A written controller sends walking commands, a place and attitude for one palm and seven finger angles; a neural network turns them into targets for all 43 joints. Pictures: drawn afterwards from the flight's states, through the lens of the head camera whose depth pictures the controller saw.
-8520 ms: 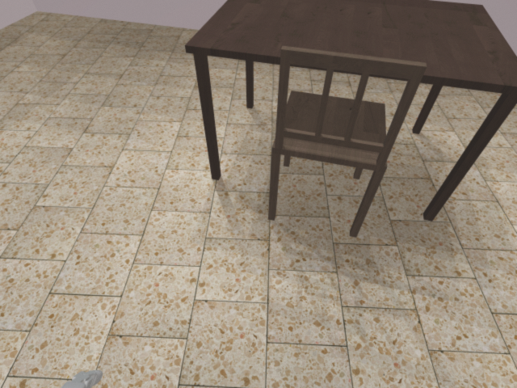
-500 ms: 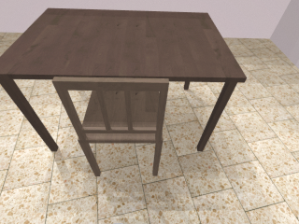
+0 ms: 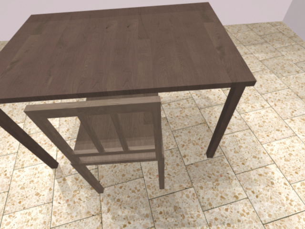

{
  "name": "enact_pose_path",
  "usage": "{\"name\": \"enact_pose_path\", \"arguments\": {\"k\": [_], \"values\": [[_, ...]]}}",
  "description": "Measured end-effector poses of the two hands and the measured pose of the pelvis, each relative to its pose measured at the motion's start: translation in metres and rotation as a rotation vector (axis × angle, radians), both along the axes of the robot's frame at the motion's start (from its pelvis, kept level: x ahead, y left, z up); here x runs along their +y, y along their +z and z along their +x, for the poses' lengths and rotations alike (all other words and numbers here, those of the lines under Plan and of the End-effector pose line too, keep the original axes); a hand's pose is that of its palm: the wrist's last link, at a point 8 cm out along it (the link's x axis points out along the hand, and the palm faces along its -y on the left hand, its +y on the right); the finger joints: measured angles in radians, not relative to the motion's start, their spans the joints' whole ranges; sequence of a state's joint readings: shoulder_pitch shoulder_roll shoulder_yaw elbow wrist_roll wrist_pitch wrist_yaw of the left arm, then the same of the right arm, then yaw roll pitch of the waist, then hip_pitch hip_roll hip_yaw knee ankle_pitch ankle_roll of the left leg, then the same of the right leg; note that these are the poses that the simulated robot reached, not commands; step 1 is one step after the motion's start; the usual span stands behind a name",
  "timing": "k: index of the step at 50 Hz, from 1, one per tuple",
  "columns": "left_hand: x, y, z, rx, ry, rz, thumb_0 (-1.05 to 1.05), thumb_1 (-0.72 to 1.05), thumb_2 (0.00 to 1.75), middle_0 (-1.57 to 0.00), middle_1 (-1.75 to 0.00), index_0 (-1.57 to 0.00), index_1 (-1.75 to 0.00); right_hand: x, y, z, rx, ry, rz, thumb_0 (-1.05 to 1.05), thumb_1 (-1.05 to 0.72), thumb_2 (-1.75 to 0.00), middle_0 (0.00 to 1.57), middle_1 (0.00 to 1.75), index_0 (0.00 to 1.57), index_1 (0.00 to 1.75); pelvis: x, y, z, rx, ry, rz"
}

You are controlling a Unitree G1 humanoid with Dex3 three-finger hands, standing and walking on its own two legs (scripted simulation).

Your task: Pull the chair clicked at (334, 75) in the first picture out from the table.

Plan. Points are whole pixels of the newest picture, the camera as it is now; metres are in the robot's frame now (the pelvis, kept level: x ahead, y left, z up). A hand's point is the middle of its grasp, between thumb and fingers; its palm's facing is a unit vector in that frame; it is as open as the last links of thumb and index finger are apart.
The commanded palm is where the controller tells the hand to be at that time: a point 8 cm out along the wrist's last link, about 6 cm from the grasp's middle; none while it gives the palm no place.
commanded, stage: come to a stop and stand still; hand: left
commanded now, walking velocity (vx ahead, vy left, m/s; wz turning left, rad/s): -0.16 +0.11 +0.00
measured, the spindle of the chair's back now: (92, 134) +0.44 +0.26 -0.10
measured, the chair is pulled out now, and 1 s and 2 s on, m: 0.00 0.00 0.00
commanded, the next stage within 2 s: look again from close up in 0.74 s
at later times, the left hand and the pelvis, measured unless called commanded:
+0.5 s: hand out of the picture -0.04 +0.27 -0.17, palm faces +0.05 -0.96 -0.27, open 7.4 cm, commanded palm none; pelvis -0.06 +0.07 -0.01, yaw +0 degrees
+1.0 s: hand out of the picture -0.06 +0.22 -0.17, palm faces +0.05 -0.98 -0.18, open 7.4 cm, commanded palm none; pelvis -0.06 +0.06 +0.00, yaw +1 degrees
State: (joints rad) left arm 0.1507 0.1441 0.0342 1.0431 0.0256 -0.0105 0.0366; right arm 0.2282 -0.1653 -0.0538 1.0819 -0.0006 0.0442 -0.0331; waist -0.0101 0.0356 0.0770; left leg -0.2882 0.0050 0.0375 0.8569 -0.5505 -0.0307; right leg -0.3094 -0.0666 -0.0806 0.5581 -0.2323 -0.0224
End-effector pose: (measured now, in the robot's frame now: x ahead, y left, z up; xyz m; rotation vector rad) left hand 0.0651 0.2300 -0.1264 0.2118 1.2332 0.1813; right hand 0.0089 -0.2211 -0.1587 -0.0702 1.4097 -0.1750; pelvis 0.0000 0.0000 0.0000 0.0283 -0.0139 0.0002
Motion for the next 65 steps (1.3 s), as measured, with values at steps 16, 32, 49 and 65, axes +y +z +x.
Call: {"name": "enact_pose_path", "arguments": {"k": [16, 32, 49, 65], "values": [[0.068, -0.015, -0.057, -0.007, 0.030, 0.013, 0.00, 0.91, 0.90, -0.21, -0.30, -0.20, -0.30, 0.030, 0.017, 0.025, -0.262, 0.083, -0.083, 0.01, -0.91, -0.90, 0.20, 0.30, 0.20, 0.30, 0.050, -0.014, -0.040, -0.042, -0.005, -0.022], [0.079, -0.011, -0.130, 0.071, 0.058, -0.021, 0.00, 0.91, 0.90, -0.20, -0.30, -0.20, -0.30, 0.063, 0.014, -0.043, -0.140, 0.087, -0.039, 0.01, -0.92, -0.90, 0.21, 0.30, 0.21, 0.30, 0.072, -0.005, -0.063, -0.036, 0.013, -0.023], [0.044, -0.015, -0.138, 0.124, 0.058, -0.083, 0.00, 0.91, 0.90, -0.20, -0.30, -0.20, -0.30, 0.064, 0.012, -0.067, -0.058, 0.056, -0.014, 0.01, -0.91, -0.90, 0.20, 0.30, 0.20, 0.30, 0.064, 0.000, -0.058, -0.026, 0.019, -0.013], [0.033, -0.009, -0.109, 0.131, 0.062, -0.064, 0.00, 0.91, 0.90, -0.20, -0.30, -0.20, -0.30, 0.054, 0.013, -0.044, -0.036, 0.056, 0.000, 0.01, -0.91, -0.90, 0.20, 0.30, 0.20, 0.30, 0.048, 0.004, -0.031, -0.004, 0.020, -0.013]]}}
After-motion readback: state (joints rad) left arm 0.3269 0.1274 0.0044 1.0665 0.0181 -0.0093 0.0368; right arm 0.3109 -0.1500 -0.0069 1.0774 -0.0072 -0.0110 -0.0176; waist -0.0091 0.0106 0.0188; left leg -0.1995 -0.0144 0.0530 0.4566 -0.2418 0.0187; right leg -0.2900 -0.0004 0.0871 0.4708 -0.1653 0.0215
